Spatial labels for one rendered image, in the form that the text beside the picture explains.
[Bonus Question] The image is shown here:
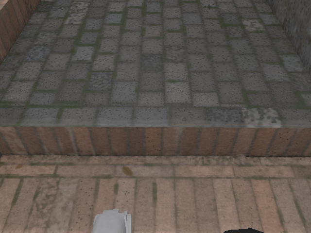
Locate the left robot thigh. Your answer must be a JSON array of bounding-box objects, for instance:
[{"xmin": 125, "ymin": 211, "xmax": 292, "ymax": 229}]
[{"xmin": 91, "ymin": 209, "xmax": 132, "ymax": 233}]

